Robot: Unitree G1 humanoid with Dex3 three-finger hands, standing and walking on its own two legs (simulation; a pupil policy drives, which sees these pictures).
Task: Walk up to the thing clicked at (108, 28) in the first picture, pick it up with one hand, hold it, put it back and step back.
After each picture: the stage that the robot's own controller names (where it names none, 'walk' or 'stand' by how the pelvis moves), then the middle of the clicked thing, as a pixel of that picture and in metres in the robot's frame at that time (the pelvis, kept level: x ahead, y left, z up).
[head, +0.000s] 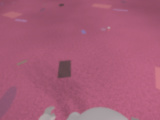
stand; (108, 29) +2.34 -0.50 -0.72
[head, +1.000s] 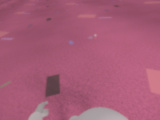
walk; (95, 36) +2.22 -0.02 -0.69
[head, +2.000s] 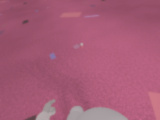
walk; (81, 45) +1.54 +0.29 -0.71
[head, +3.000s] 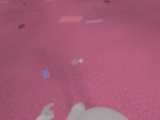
walk; (81, 62) +1.03 +0.27 -0.72
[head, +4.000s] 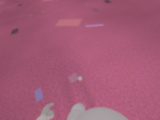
walk; (80, 79) +0.64 +0.23 -0.71
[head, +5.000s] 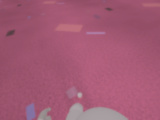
walk; (80, 96) +0.41 +0.17 -0.71
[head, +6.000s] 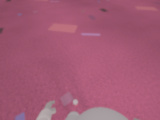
stand; (75, 102) +0.31 +0.16 -0.72
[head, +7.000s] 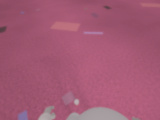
stand; (76, 102) +0.30 +0.15 -0.73
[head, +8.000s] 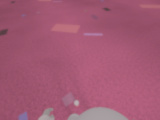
stand; (76, 103) +0.30 +0.16 -0.73
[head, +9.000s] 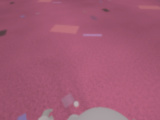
stand; (76, 104) +0.29 +0.17 -0.73
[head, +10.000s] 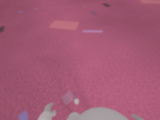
go down; (76, 102) +0.29 +0.16 -0.72
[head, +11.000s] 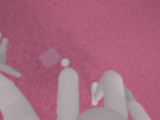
go down; (65, 63) +0.39 +0.18 -0.30
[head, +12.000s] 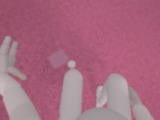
approach; (71, 65) +0.38 +0.17 -0.30
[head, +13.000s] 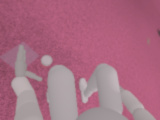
close in; (45, 62) +0.38 +0.21 -0.22
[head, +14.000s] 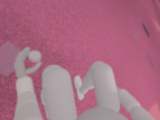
close; (35, 59) +0.40 +0.23 -0.21
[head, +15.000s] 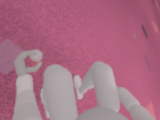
lift; (36, 59) +0.39 +0.23 -0.22
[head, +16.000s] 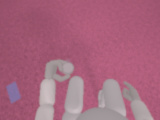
lift; (67, 71) +0.32 +0.18 -0.04
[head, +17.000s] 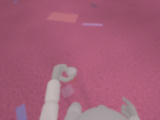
hold; (71, 76) +0.32 +0.15 -0.01
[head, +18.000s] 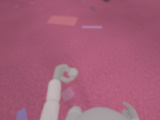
hold; (72, 76) +0.32 +0.14 -0.01
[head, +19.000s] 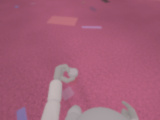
hold; (72, 76) +0.32 +0.14 -0.01
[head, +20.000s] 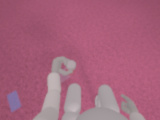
crouch; (70, 68) +0.37 +0.15 -0.07
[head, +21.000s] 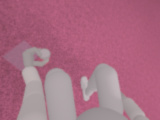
lower; (44, 57) +0.41 +0.21 -0.22
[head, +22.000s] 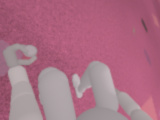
lower; (29, 54) +0.42 +0.24 -0.23
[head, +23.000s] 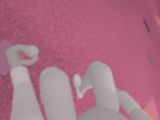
lower; (31, 54) +0.42 +0.24 -0.23
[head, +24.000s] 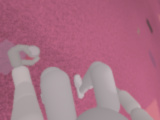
lower; (32, 55) +0.42 +0.24 -0.23
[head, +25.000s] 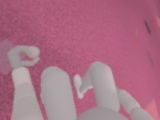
rest; (32, 55) +0.41 +0.24 -0.23
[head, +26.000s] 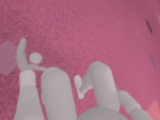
withdraw; (35, 60) +0.39 +0.23 -0.23
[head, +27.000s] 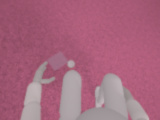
walk; (70, 65) +0.41 +0.17 -0.31
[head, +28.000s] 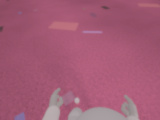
stand; (77, 101) +0.33 +0.14 -0.65
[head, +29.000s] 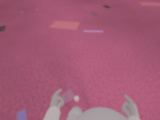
stand; (76, 99) +0.35 +0.15 -0.67
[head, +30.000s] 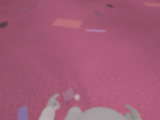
stand; (77, 98) +0.34 +0.14 -0.68
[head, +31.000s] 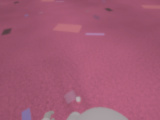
walk; (78, 100) +0.35 +0.15 -0.72
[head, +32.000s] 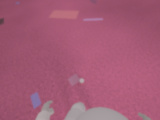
walk; (81, 81) +0.51 +0.14 -0.71
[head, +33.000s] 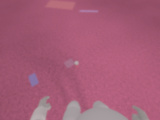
walk; (76, 64) +0.77 +0.20 -0.70
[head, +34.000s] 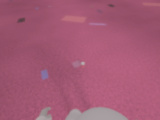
stand; (82, 65) +0.97 +0.16 -0.71
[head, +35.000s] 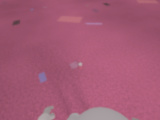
stand; (80, 65) +0.95 +0.18 -0.73
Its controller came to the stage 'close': yes
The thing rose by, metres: 0.71
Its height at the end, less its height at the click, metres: +0.00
